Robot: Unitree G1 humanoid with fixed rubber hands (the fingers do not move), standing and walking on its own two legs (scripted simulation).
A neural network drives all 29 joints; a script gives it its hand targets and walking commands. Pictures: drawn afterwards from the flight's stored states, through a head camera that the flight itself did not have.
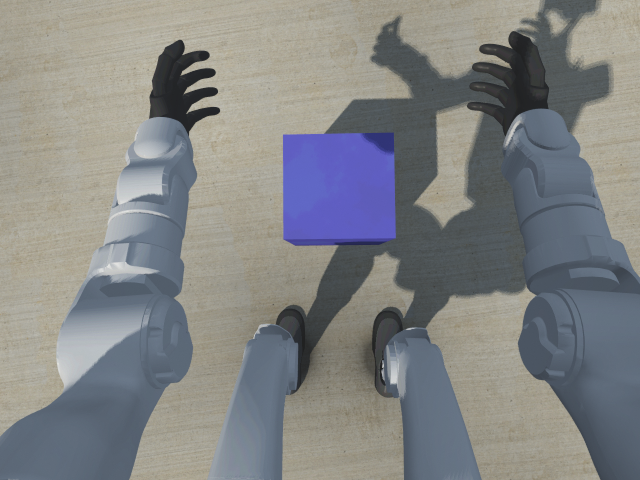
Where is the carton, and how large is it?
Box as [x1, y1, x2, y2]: [283, 133, 395, 245]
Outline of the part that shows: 393,133 283,135 283,238 295,245 379,244 394,238 395,223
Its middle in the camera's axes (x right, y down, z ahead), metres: +0.04 -0.11 +0.85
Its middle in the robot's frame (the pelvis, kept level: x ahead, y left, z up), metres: +0.50 +0.01 -0.51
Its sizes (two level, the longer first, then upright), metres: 0.210 0.200 0.250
